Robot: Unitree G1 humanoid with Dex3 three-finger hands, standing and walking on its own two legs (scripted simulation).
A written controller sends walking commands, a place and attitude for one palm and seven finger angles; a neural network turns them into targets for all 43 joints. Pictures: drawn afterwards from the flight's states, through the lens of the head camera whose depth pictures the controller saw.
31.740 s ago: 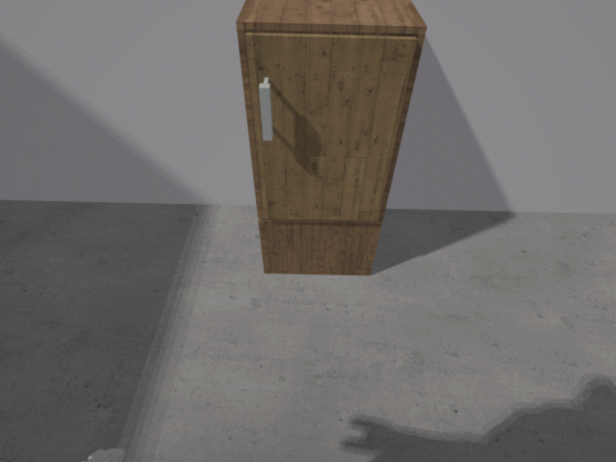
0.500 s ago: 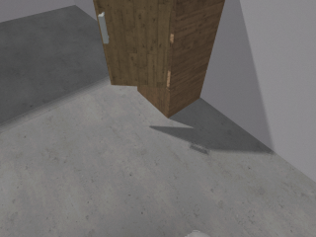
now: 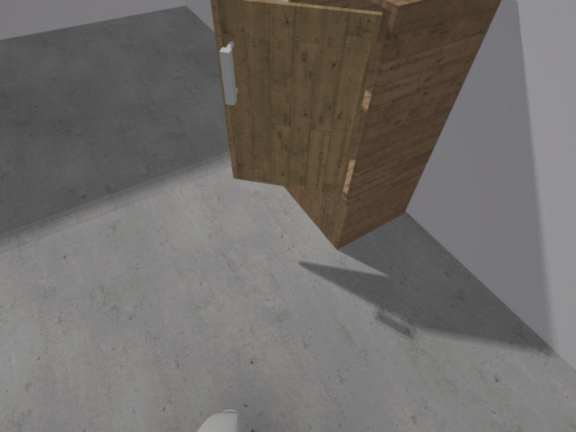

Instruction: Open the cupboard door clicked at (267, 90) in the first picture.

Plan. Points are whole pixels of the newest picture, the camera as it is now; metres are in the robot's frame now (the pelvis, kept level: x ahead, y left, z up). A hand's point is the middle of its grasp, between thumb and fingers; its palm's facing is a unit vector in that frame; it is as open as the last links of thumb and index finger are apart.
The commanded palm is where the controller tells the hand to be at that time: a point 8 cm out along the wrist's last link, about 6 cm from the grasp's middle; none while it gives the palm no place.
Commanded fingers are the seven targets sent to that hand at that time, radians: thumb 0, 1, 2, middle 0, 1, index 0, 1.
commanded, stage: take the last steps up to it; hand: left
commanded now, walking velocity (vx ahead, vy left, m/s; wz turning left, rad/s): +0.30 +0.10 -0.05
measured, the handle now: (231, 73) +0.92 +0.26 -0.01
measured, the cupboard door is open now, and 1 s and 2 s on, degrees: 48 48 48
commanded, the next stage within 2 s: come to a stop and stand still in 0.64 s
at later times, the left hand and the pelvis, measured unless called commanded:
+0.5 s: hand (197, 315) +0.32 +0.21 -0.16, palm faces -0.05 -0.97 -0.22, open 7.4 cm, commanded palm none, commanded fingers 0.00 0.90 0.90 -0.20 -0.30 -0.20 -0.30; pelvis +0.19 +0.03 -0.02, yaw -4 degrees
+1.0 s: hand (175, 328) +0.30 +0.25 -0.19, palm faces -0.01 -0.99 -0.16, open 7.4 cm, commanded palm none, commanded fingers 0.00 0.90 0.90 -0.20 -0.30 -0.20 -0.30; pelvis +0.31 +0.08 -0.01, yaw -5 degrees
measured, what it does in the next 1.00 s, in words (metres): walks ahead: left foot, then right foot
